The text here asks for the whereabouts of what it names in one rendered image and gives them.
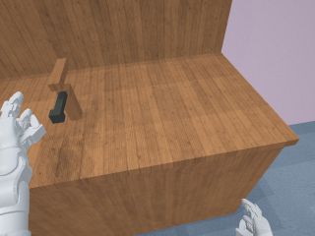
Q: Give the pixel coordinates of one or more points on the left robot forearm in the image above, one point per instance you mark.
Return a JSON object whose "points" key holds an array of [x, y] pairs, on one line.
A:
{"points": [[15, 176]]}

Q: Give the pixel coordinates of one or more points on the robot right hand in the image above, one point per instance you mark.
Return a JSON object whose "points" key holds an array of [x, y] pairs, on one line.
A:
{"points": [[257, 224]]}

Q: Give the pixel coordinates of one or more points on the robot left hand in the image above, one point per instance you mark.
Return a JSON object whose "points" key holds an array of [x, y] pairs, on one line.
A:
{"points": [[17, 132]]}

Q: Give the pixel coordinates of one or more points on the counter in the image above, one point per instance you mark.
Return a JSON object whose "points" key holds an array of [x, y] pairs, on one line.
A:
{"points": [[160, 128]]}

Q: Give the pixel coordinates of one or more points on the tap lever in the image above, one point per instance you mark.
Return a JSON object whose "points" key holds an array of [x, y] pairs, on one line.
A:
{"points": [[57, 114]]}

